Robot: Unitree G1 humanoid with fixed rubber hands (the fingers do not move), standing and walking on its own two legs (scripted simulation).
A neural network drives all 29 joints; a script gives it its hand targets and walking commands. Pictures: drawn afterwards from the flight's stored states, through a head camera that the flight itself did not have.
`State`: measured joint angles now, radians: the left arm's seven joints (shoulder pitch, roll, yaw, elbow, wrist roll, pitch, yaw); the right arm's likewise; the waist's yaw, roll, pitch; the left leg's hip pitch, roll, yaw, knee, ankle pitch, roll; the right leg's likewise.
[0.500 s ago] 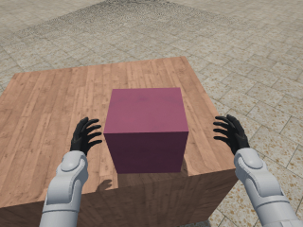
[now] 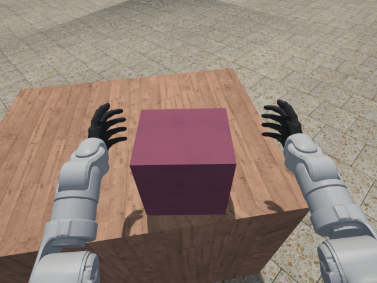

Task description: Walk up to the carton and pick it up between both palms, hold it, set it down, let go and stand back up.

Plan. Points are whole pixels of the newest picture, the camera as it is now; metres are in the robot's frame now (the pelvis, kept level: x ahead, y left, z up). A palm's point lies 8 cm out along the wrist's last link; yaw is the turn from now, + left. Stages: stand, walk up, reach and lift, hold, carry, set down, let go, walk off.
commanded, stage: reach and lift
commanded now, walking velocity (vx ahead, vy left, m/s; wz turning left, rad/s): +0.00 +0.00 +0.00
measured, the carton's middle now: (184, 163) +0.42 +0.05 +0.02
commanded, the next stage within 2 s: none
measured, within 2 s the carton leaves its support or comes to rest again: neither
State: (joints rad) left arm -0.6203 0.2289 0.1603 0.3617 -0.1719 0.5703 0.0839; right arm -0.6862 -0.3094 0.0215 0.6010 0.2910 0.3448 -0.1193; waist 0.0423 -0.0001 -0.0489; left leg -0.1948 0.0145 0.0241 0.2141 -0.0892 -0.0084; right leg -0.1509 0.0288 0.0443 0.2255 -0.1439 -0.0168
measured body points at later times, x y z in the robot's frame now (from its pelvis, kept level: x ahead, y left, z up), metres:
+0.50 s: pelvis +0.00 +0.00 +0.00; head +0.04 +0.00 +0.45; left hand +0.45 +0.22 +0.18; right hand +0.48 -0.17 +0.17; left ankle +0.01 +0.12 -0.75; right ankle -0.02 -0.11 -0.75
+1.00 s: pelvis +0.00 +0.01 +0.00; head +0.07 -0.01 +0.44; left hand +0.45 +0.20 +0.07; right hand +0.47 -0.16 +0.07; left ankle +0.01 +0.12 -0.75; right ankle -0.02 -0.11 -0.75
